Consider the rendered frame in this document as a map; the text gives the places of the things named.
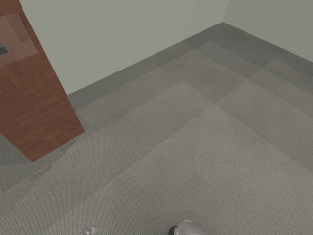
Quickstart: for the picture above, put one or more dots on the drawer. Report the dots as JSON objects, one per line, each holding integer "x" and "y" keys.
{"x": 15, "y": 38}

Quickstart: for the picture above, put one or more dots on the robot right shin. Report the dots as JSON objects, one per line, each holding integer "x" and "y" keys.
{"x": 185, "y": 221}

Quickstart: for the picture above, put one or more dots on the robot right thigh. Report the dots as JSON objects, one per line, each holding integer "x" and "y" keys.
{"x": 188, "y": 228}

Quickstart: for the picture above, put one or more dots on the cabinet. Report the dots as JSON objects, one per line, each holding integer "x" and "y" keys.
{"x": 36, "y": 115}

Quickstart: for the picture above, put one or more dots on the left robot hand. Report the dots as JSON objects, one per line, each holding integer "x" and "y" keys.
{"x": 91, "y": 230}

